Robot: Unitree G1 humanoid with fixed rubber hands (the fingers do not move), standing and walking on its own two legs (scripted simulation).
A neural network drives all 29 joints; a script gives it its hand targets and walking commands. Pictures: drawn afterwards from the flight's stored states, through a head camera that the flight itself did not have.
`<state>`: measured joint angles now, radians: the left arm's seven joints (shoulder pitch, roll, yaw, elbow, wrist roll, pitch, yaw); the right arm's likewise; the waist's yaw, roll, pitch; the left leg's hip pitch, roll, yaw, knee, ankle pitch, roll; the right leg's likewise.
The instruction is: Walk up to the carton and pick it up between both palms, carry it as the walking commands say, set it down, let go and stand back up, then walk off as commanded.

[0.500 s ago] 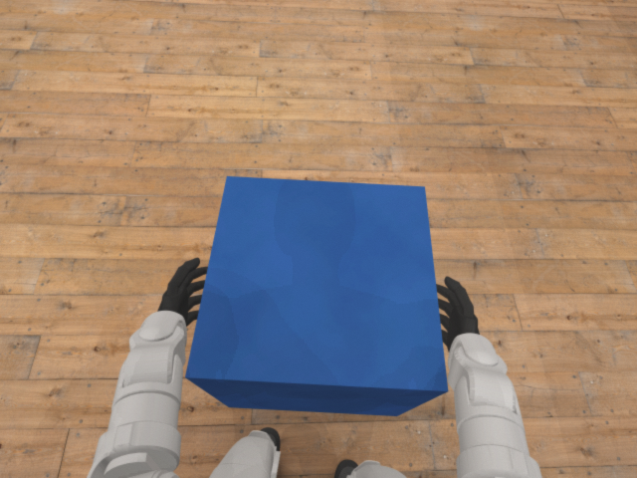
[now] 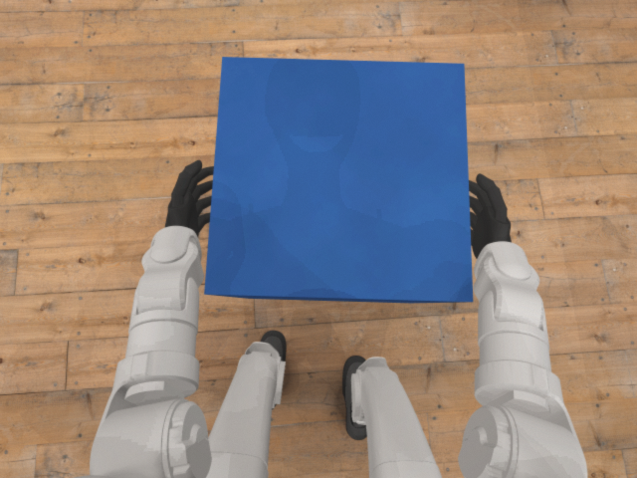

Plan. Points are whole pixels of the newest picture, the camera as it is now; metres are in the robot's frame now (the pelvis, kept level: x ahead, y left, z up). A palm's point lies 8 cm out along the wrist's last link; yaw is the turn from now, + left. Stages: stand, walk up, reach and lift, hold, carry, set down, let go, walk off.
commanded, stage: set down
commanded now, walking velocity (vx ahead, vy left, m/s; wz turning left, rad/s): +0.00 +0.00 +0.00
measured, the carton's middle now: (335, 204) +0.45 +0.00 -0.17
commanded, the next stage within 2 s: none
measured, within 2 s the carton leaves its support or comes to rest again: neither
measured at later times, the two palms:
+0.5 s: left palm (179, 215) +0.42 +0.23 -0.18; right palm (433, 210) +0.45 -0.15 -0.17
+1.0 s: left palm (209, 214) +0.44 +0.20 -0.26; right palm (432, 212) +0.47 -0.18 -0.25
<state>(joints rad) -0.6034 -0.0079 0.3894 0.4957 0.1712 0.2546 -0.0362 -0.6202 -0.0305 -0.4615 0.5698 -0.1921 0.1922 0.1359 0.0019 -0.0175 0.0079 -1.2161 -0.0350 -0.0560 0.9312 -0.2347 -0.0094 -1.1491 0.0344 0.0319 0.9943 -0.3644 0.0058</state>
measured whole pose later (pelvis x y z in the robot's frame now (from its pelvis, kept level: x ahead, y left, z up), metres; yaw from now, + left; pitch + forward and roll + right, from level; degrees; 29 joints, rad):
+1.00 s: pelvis -0.03 +0.00 -0.14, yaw -2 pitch +49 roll -1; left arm -0.97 0.09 0.48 0.57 0.17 0.34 -0.05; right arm -1.00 -0.12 -0.46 0.63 -0.18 0.32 0.09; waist 0.04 -0.05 -0.11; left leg -1.96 -0.04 -0.06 1.46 -0.36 -0.03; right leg -1.89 0.07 0.03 1.53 -0.50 0.02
